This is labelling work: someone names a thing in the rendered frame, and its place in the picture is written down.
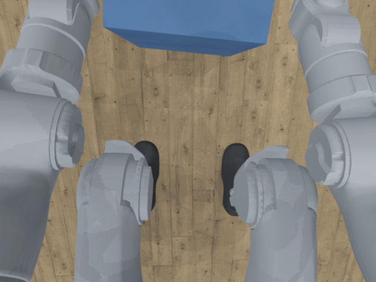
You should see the robot left foot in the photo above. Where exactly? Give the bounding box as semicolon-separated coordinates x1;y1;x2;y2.
135;141;159;211

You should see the robot right upper arm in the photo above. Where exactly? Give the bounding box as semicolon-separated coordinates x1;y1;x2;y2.
305;116;376;282

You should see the carton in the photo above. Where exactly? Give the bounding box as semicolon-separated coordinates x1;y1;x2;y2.
103;0;274;56

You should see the robot left shin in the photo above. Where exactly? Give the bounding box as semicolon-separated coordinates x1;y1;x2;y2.
76;140;149;209

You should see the left robot forearm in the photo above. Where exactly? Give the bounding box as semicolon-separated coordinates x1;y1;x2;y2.
0;0;100;104

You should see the robot left upper arm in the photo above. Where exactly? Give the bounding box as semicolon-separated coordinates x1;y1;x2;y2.
0;89;85;282

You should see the right robot forearm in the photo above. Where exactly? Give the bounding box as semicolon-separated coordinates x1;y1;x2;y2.
288;0;376;124

